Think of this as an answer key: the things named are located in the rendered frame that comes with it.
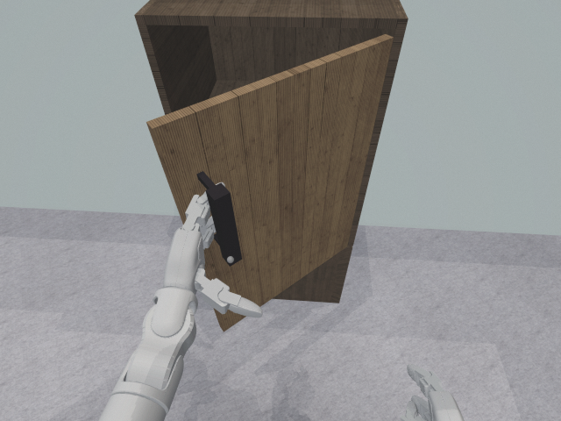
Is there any robot left hand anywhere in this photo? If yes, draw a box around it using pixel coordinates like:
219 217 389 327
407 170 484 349
163 182 263 318

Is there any robot left forearm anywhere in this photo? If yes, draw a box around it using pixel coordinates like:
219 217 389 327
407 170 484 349
98 287 198 421

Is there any robot right hand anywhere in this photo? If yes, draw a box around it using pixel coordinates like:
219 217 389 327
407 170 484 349
401 364 465 421

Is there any cupboard door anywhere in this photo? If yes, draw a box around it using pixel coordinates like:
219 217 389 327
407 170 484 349
146 34 394 332

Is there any handle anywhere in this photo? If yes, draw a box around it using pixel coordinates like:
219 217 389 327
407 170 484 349
197 171 242 266

